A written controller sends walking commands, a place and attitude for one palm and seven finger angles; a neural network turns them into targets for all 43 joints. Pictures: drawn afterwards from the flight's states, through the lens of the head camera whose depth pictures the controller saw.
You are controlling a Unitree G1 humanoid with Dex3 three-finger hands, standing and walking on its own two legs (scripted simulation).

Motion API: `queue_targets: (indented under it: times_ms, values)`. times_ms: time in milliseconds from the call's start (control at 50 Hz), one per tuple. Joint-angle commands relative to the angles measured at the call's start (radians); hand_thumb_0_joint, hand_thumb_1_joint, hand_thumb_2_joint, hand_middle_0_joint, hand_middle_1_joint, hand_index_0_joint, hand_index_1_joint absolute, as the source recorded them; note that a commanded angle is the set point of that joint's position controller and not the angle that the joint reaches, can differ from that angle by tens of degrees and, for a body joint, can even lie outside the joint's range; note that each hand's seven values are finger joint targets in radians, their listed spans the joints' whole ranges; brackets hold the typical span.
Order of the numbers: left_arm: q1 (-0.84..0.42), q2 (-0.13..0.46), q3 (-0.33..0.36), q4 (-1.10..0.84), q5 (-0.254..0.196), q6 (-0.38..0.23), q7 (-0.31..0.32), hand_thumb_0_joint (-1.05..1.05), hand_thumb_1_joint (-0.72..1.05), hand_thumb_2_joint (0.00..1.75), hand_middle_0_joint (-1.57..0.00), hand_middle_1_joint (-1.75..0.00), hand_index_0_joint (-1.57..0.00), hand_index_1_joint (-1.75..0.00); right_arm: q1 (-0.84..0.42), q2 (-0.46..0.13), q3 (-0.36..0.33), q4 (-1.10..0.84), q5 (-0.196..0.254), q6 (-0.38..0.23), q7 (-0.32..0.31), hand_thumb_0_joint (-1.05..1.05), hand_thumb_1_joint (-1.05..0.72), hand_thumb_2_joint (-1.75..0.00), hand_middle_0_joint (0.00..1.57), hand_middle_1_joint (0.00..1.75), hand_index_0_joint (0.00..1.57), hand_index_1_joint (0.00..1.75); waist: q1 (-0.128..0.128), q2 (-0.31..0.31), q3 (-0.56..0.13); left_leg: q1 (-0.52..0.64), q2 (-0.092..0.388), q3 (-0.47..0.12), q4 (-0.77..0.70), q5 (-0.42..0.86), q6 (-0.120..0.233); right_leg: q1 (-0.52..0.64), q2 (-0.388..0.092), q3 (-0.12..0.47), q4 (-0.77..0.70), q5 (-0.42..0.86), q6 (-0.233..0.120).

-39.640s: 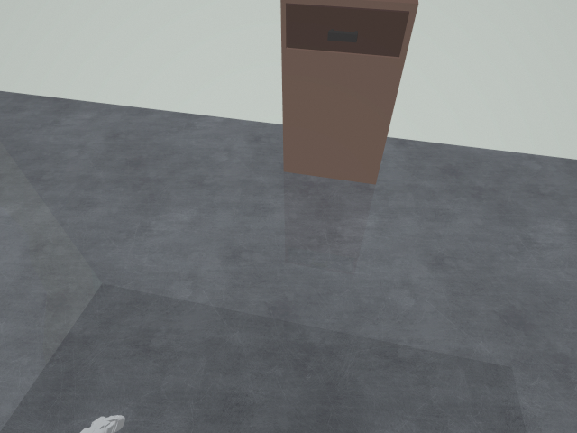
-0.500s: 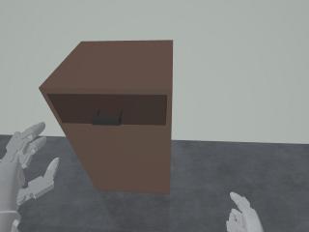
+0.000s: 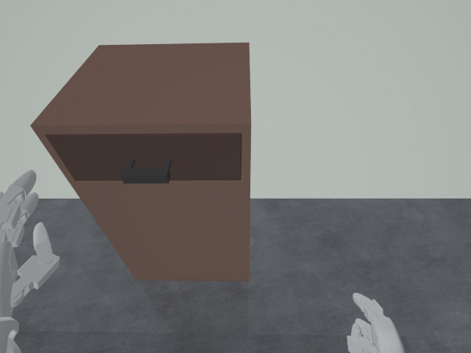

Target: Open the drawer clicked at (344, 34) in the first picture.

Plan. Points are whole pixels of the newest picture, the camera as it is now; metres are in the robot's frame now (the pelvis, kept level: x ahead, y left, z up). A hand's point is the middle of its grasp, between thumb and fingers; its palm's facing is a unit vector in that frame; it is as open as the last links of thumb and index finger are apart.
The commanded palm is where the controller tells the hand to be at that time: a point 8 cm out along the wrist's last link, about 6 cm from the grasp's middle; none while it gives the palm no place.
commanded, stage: step back with the hand held close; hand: left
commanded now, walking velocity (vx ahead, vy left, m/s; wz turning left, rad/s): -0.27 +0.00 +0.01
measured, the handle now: (148, 168) +0.52 +0.27 -0.02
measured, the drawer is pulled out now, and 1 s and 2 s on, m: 0.00 0.00 0.00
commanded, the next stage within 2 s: stop stepping back and stand still in 1.26 s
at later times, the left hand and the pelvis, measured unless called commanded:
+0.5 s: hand out of the picture +0.13 +0.28 +0.15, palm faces +0.35 -0.82 -0.46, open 7.4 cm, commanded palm +0.07 +0.32 +0.18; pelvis -0.06 +0.05 -0.01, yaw -1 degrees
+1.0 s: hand out of the picture +0.07 +0.27 +0.15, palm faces +0.20 -0.87 -0.46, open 7.4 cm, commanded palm -0.01 +0.32 +0.18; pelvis -0.16 +0.05 +0.00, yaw -4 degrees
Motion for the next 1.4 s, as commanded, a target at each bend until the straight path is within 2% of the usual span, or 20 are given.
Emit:
queue_targets:
  times_ms: [0,140,220,380,500,600,660,700,780,840,880,920,960,1020,1180,1240,1280,1300,1340,1380]
  values:
    - [0.037,0.168,0.101,-0.207,0.001,-0.066,0.003,0.0,0.9,0.9,-0.2,-0.3,-0.2,-0.3,-0.081,-0.102,-0.056,-0.179,0.032,-0.031,0.009,0.0,-0.9,-0.9,0.2,0.3,0.2,0.3,-0.023,-0.124,-0.171,0.036,0.066,-0.03,0.03,0.218,0.014,0.044,-0.267,0.22,-0.005,0.492,0.104]
    - [0.088,0.277,0.19,-0.375,0.0,-0.086,0.017,0.0,0.9,0.9,-0.2,-0.3,-0.2,-0.3,-0.101,-0.109,-0.061,-0.211,0.025,-0.033,-0.001,0.0,-0.9,-0.9,0.2,0.3,0.2,0.3,-0.009,0.048,-0.195,0.004,0.108,-0.081,-0.03,0.431,0.015,0.043,-0.19,0.153,0.092,0.452,0.087]
    - [0.152,0.243,0.183,-0.355,-0.002,-0.086,0.019,0.0,0.9,0.9,-0.2,-0.3,-0.2,-0.3,-0.088,-0.105,-0.062,-0.219,0.022,-0.038,0.004,0.0,-0.9,-0.9,0.2,0.3,0.2,0.3,-0.014,0.063,-0.186,-0.084,0.131,-0.106,-0.059,0.385,0.019,0.06,-0.164,0.132,0.12,0.326,0.075]
    - [0.122,0.171,0.139,-0.289,0.011,-0.094,0.027,0.0,0.9,0.9,-0.2,-0.3,-0.2,-0.3,-0.058,-0.128,-0.067,-0.218,0.008,-0.061,-0.006,0.0,-0.9,-0.9,0.2,0.3,0.2,0.3,-0.038,-0.008,-0.079,-0.336,0.16,-0.172,-0.159,-0.084,0.042,0.035,-0.132,0.124,0.171,0.056,0.074]
    - [0.035,0.148,0.12,-0.354,0.059,-0.078,0.057,0.0,0.9,0.9,-0.2,-0.3,-0.2,-0.3,-0.008,-0.123,-0.062,-0.196,-0.045,-0.098,-0.037,0.0,-0.9,-0.9,0.2,0.3,0.2,0.3,-0.043,0.071,-0.056,-0.52,0.276,-0.28,-0.34,-0.41,0.089,0.084,-0.053,0.052,0.483,-0.139,0.105]
    - [0.001,0.158,0.108,-0.346,0.028,-0.07,0.058,0.0,0.9,0.9,-0.2,-0.3,-0.2,-0.3,-0.025,-0.098,-0.048,-0.15,-0.028,-0.132,-0.031,0.0,-0.9,-0.9,0.2,0.3,0.2,0.3,-0.044,-0.025,-0.056,-0.339,0.246,-0.24,-0.266,-0.285,0.067,-0.018,-0.099,0.047,0.257,-0.26,0.079]
    - [-0.074,0.185,0.102,-0.347,0.011,-0.098,0.043,0.0,0.9,0.9,-0.2,-0.3,-0.2,-0.3,-0.062,-0.092,-0.042,-0.122,-0.011,-0.13,-0.017,0.0,-0.9,-0.9,0.2,0.3,0.2,0.3,-0.052,-0.132,-0.041,-0.195,0.114,-0.12,-0.049,-0.102,-0.011,-0.145,-0.217,0.206,-0.015,-0.055,0.008]
    - [-0.079,0.179,0.092,-0.317,-0.002,-0.131,0.041,0.0,0.9,0.9,-0.2,-0.3,-0.2,-0.3,-0.046,-0.085,-0.051,-0.097,0.01,-0.128,-0.01,0.0,-0.9,-0.9,0.2,0.3,0.2,0.3,-0.049,-0.176,-0.17,0.013,0.058,-0.03,0.135,0.171,-0.025,-0.175,-0.315,0.265,-0.011,0.326,-0.002]
    - [0.05,0.235,0.154,-0.327,-0.007,-0.134,0.025,0.0,0.9,0.9,-0.2,-0.3,-0.2,-0.3,-0.087,-0.082,-0.051,-0.145,0.02,-0.095,-0.004,0.0,-0.9,-0.9,0.2,0.3,0.2,0.3,-0.027,-0.126,-0.116,-0.116,0.015,-0.033,0.259,-0.031,-0.024,-0.142,-0.368,0.267,0.003,0.467,-0.018]
    - [0.037,0.26,0.173,-0.337,-0.003,-0.125,0.012,0.0,0.9,0.9,-0.2,-0.3,-0.2,-0.3,-0.107,-0.084,-0.044,-0.15,0.016,-0.066,-0.014,0.0,-0.9,-0.9,0.2,0.3,0.2,0.3,-0.027,-0.033,-0.03,-0.158,0.033,-0.04,0.063,0.161,-0.037,-0.101,-0.286,0.191,0.046,0.508,0.021]
    - [0.065,0.272,0.184,-0.337,-0.004,-0.13,0.005,0.0,0.9,0.9,-0.2,-0.3,-0.2,-0.3,-0.079,-0.102,-0.053,-0.15,0.019,-0.055,-0.015,0.0,-0.9,-0.9,0.2,0.3,0.2,0.3,-0.026,0.044,-0.111,-0.025,0.101,-0.102,-0.037,0.627,-0.007,-0.082,-0.152,0.073,0.127,0.466,0.109]
    - [0.125,0.284,0.188,-0.372,-0.02,-0.13,-0.007,0.0,0.9,0.9,-0.2,-0.3,-0.2,-0.3,-0.07,-0.093,-0.06,-0.168,0.011,-0.064,-0.005,0.0,-0.9,-0.9,0.2,0.3,0.2,0.3,-0.012,0.141,-0.227,0.063,0.228,-0.204,-0.11,0.828,0.044,-0.102,-0.079,0.027,0.302,-0.056,0.108]
    - [0.173,0.259,0.17,-0.42,-0.017,-0.14,-0.014,0.0,0.9,0.9,-0.2,-0.3,-0.2,-0.3,-0.05,-0.102,-0.064,-0.158,-0.012,-0.105,0.003,0.0,-0.9,-0.9,0.2,0.3,0.2,0.3,-0.003,0.157,-0.26,0.003,0.302,-0.261,-0.175,0.67,0.081,-0.116,-0.066,0.054,0.516,-0.338,0.099]
    - [0.175,0.228,0.158,-0.471,-0.024,-0.131,0.005,0.0,0.9,0.9,-0.2,-0.3,-0.2,-0.3,-0.03,-0.107,-0.069,-0.137,-0.008,-0.145,0.0,0.0,-0.9,-0.9,0.2,0.3,0.2,0.3,-0.01,0.099,-0.214,-0.008,0.294,-0.208,-0.197,0.437,0.114,-0.178,-0.088,0.041,0.549,-0.294,0.114]
    - [0.125,0.225,0.165,-0.403,-0.028,-0.106,0.022,0.0,0.9,0.9,-0.2,-0.3,-0.2,-0.3,-0.065,-0.1,-0.044,-0.11,-0.015,-0.167,-0.012,0.0,-0.9,-0.9,0.2,0.3,0.2,0.3,-0.026,0.161,-0.163,-0.156,0.207,-0.144,-0.374,-0.163,0.025,-0.014,-0.044,-0.088,0.308,-0.355,0.092]
    - [0.134,0.262,0.193,-0.405,-0.039,-0.118,0.005,0.0,0.9,0.9,-0.2,-0.3,-0.2,-0.3,-0.068,-0.092,-0.038,-0.11,-0.011,-0.155,-0.001,0.0,-0.9,-0.9,0.2,0.3,0.2,0.3,-0.013,0.089,-0.176,-0.138,0.109,-0.048,-0.253,-0.127,-0.053,0.039,-0.077,-0.091,-0.026,-0.207,0.054]
    - [0.065,0.308,0.215,-0.429,-0.044,-0.143,0.006,0.0,0.9,0.9,-0.2,-0.3,-0.2,-0.3,-0.085,-0.081,-0.035,-0.093,0.004,-0.133,0.002,0.0,-0.9,-0.9,0.2,0.3,0.2,0.3,-0.01,-0.198,-0.153,0.045,-0.006,0.019,0.262,-0.049,-0.086,-0.337,-0.38,0.22,-0.241,-0.192,-0.018]
    - [0.031,0.332,0.238,-0.42,-0.044,-0.15,0.018,0.0,0.9,0.9,-0.2,-0.3,-0.2,-0.3,-0.109,-0.092,-0.036,-0.083,-0.004,-0.131,-0.006,0.0,-0.9,-0.9,0.2,0.3,0.2,0.3,0.009,-0.228,-0.104,-0.069,-0.043,0.012,0.519,-0.18,-0.086,-0.391,-0.496,0.296,-0.246,-0.056,-0.067]
    - [0.015,0.274,0.199,-0.38,-0.016,-0.13,0.009,0.0,0.9,0.9,-0.2,-0.3,-0.2,-0.3,-0.111,-0.101,-0.047,-0.095,0.01,-0.139,0.002,0.0,-0.9,-0.9,0.2,0.3,0.2,0.3,-0.006,-0.297,-0.124,-0.318,-0.057,-0.048,0.713,-0.26,-0.069,-0.217,-0.45,0.228,-0.083,0.367,-0.031]
    - [0.08,0.239,0.168,-0.302,0.004,-0.094,0.015,0.0,0.9,0.9,-0.2,-0.3,-0.2,-0.3,-0.11,-0.05,-0.007,-0.116,0.016,-0.104,-0.023,0.0,-0.9,-0.9,0.2,0.3,0.2,0.3,-0.027,-0.19,-0.073,-0.342,0.022,0.01,0.493,-0.151,-0.058,-0.024,-0.374,0.08,0.032,0.622,-0.022]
